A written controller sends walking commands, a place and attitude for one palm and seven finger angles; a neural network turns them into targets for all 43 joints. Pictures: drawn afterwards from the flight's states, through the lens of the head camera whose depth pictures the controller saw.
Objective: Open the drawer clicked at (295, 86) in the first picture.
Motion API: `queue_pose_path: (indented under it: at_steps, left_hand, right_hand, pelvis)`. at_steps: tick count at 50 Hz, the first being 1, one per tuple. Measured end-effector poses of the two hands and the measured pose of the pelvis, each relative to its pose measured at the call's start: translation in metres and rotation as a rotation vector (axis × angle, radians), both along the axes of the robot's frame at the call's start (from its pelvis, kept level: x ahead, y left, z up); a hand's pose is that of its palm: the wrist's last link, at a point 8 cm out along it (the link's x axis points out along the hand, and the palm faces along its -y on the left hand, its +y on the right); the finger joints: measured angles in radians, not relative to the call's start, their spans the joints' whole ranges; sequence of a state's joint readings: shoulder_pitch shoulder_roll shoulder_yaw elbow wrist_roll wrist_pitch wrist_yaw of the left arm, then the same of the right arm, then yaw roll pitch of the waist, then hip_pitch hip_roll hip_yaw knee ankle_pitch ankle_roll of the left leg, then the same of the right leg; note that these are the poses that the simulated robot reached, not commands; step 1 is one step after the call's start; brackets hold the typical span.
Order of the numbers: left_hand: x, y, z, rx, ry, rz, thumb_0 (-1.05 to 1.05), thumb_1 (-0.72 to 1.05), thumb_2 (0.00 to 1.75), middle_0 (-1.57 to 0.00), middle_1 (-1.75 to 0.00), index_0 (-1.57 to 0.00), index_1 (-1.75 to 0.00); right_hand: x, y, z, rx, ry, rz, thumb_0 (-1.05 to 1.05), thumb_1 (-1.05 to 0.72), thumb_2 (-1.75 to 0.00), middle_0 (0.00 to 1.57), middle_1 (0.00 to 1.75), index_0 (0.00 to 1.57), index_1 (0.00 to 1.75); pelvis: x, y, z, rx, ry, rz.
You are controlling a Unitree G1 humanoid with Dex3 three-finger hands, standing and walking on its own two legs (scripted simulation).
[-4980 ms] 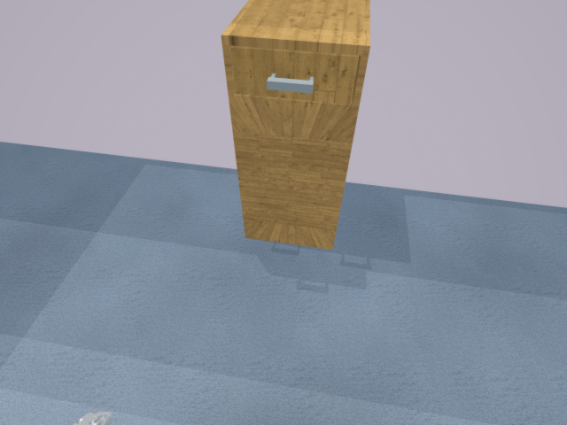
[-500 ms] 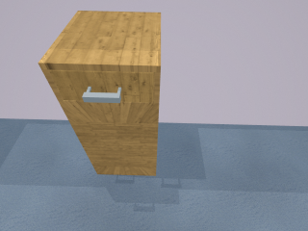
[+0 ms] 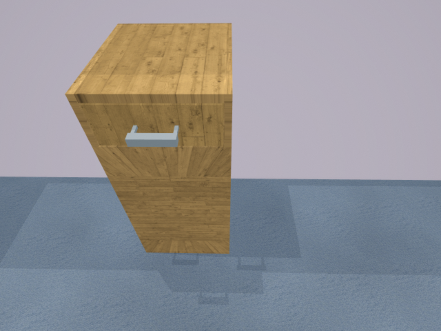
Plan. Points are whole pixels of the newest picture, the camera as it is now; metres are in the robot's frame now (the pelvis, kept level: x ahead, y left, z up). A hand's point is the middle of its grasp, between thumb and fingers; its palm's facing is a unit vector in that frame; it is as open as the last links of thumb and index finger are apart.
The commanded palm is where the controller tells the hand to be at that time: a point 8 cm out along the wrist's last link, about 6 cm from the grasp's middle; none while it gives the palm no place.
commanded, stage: shuffle to correct the standing spot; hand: left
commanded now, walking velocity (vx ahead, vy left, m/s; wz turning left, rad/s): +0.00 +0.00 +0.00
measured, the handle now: (154, 134) +0.57 +0.21 +0.02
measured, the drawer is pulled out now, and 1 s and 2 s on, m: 0.00 0.00 0.00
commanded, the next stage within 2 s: come to a stop and stand still in 0.14 s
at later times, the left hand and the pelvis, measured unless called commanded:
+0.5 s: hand out of the picture +0.02 +0.15 -0.18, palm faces +0.06 -0.98 -0.17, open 7.4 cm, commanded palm none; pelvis +0.04 +0.00 -0.01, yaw +0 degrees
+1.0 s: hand out of the picture +0.05 +0.16 -0.16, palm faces +0.03 -0.97 -0.22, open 7.3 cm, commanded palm none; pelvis +0.00 -0.02 +0.00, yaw -1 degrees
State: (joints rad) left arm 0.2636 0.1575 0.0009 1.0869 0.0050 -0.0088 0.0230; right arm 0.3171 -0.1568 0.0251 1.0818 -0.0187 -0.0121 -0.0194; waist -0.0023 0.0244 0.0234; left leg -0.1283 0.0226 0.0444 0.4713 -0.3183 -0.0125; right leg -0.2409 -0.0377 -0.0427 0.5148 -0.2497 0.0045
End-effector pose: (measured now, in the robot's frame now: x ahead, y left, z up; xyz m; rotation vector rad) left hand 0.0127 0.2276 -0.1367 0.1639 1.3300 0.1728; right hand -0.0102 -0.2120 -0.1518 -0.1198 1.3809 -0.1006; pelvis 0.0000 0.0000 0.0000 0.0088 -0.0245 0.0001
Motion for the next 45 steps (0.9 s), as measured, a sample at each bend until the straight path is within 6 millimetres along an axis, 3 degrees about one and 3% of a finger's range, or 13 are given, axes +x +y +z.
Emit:
queue_pose_path:
  at_steps: [13,19,25,35,40,45]
  left_hand:
    - [-0.018,-0.017,-0.010,-0.041,0.087,0.029,0.01,0.91,0.89,-0.20,-0.30,-0.19,-0.30]
    - [-0.015,-0.026,-0.017,-0.061,0.127,0.057,0.01,0.90,0.89,-0.20,-0.30,-0.19,-0.30]
    - [0.004,-0.027,-0.015,-0.057,0.120,0.055,0.01,0.91,0.89,-0.20,-0.30,-0.20,-0.30]
    - [0.038,0.001,-0.006,0.030,0.018,0.016,0.01,0.92,0.89,-0.20,-0.30,-0.20,-0.30]
    - [0.047,-0.001,0.000,0.035,-0.042,-0.013,0.01,0.91,0.90,-0.20,-0.30,-0.19,-0.30]
    - [0.045,-0.013,0.003,0.011,-0.075,-0.025,0.01,0.91,0.89,-0.20,-0.30,-0.19,-0.30]
  right_hand:
    - [-0.013,-0.005,-0.005,0.003,0.083,-0.019,0.01,-0.91,-0.90,0.20,0.30,0.20,0.30]
    - [0.003,-0.007,-0.006,-0.016,0.098,-0.023,0.01,-0.91,-0.90,0.19,0.30,0.20,0.30]
    - [0.032,-0.002,-0.002,-0.027,0.058,-0.031,0.01,-0.91,-0.90,0.19,0.30,0.20,0.30]
    - [0.053,-0.016,-0.004,-0.052,-0.020,-0.036,0.02,-0.93,-0.90,0.20,0.30,0.20,0.30]
    - [0.048,-0.022,-0.002,-0.046,-0.049,-0.034,0.02,-0.93,-0.90,0.20,0.30,0.20,0.30]
    - [0.033,-0.024,0.001,-0.036,-0.046,-0.024,0.01,-0.92,-0.90,0.20,0.30,0.20,0.30]
  pelvis:
    - [0.017,-0.006,-0.006,0.001,0.011,-0.006]
    - [0.035,-0.007,-0.010,-0.008,0.023,0.000]
    - [0.043,-0.004,-0.006,-0.003,0.026,-0.006]
    - [0.029,-0.006,-0.006,0.010,0.026,-0.022]
    - [0.018,-0.010,-0.004,0.009,0.014,-0.020]
    - [0.008,-0.014,0.000,0.007,0.005,-0.015]
